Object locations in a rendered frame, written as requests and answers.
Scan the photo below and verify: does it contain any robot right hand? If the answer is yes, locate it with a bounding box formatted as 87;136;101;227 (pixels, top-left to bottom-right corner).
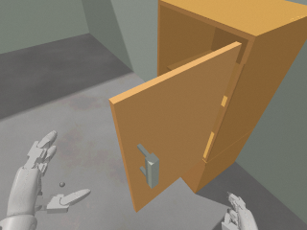
222;192;258;230

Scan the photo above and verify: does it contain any handle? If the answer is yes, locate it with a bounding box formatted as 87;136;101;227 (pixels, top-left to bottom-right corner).
137;144;159;189

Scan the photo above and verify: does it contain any robot left hand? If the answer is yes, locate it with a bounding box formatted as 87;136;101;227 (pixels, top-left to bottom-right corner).
6;130;91;218

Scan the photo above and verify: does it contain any left robot forearm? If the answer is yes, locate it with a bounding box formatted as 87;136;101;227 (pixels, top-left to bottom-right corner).
0;215;37;230

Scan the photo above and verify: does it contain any cupboard door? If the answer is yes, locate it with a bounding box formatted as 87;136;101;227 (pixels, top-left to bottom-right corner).
108;41;242;213

